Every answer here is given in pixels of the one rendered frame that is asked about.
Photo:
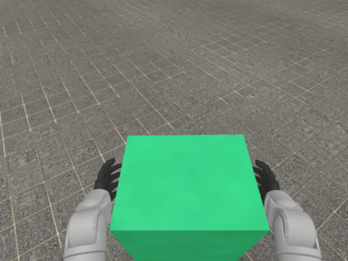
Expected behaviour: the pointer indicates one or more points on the left robot hand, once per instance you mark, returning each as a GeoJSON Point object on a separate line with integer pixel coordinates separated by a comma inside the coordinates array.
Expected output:
{"type": "Point", "coordinates": [104, 179]}

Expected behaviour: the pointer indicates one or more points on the left robot forearm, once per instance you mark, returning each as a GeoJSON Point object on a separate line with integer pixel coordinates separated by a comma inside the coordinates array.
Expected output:
{"type": "Point", "coordinates": [86, 235]}

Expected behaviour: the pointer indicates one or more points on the right robot hand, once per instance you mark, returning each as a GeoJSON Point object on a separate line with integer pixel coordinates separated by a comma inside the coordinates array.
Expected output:
{"type": "Point", "coordinates": [267, 181]}

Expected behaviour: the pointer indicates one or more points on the carton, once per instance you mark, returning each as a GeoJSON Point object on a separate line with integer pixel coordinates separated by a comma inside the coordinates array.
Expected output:
{"type": "Point", "coordinates": [187, 198]}

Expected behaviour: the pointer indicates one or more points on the right robot forearm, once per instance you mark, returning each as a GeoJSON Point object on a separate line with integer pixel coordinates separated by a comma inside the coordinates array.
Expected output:
{"type": "Point", "coordinates": [294, 231]}

